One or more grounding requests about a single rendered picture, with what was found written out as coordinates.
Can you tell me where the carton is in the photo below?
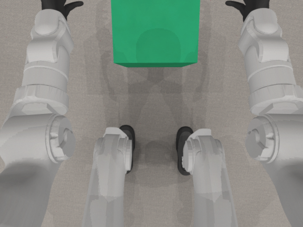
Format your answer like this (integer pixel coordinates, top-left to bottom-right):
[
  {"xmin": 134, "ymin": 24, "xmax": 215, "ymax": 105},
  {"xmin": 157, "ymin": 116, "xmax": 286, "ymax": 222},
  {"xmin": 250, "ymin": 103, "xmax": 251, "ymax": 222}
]
[{"xmin": 111, "ymin": 0, "xmax": 200, "ymax": 67}]

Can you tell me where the right robot forearm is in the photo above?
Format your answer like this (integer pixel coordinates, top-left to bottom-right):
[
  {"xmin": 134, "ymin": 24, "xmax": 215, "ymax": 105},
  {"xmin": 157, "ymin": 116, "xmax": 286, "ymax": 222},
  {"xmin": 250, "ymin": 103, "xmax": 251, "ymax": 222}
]
[{"xmin": 238, "ymin": 8, "xmax": 303, "ymax": 115}]

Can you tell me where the right robot upper arm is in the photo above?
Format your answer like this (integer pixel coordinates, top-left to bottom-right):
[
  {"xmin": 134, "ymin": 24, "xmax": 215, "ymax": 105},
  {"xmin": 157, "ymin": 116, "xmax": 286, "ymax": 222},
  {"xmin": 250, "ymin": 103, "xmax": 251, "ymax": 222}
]
[{"xmin": 245, "ymin": 113, "xmax": 303, "ymax": 227}]

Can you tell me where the robot left shin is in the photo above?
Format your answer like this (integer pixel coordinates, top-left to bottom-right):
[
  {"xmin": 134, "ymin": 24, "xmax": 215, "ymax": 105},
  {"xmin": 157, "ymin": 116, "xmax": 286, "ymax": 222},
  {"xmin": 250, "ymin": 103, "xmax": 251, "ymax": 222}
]
[{"xmin": 93, "ymin": 127, "xmax": 127, "ymax": 156}]

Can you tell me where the left robot forearm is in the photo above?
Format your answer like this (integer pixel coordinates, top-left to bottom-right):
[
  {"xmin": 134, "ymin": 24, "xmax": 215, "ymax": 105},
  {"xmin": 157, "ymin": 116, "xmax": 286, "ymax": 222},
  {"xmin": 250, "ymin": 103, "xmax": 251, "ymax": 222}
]
[{"xmin": 0, "ymin": 9, "xmax": 74, "ymax": 158}]

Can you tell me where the robot right hand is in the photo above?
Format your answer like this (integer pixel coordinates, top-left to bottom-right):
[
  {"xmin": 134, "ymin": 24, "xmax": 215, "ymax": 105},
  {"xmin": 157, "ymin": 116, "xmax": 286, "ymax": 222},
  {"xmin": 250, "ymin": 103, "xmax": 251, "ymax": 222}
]
[{"xmin": 225, "ymin": 0, "xmax": 270, "ymax": 22}]

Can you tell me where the left robot upper arm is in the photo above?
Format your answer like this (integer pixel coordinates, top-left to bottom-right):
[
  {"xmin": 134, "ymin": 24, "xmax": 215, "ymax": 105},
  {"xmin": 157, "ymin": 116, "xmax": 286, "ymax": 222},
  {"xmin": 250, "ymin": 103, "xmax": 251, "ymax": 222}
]
[{"xmin": 0, "ymin": 113, "xmax": 76, "ymax": 227}]

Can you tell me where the right robot foot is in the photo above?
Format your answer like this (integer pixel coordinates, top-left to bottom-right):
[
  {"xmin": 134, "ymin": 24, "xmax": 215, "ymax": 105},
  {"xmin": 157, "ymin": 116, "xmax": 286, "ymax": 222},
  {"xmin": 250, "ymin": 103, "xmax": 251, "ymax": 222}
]
[{"xmin": 176, "ymin": 126, "xmax": 193, "ymax": 175}]

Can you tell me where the robot left hand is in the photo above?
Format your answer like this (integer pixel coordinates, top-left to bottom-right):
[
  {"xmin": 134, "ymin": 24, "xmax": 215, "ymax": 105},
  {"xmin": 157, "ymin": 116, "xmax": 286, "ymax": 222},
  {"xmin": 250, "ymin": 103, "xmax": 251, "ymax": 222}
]
[{"xmin": 41, "ymin": 0, "xmax": 84, "ymax": 21}]

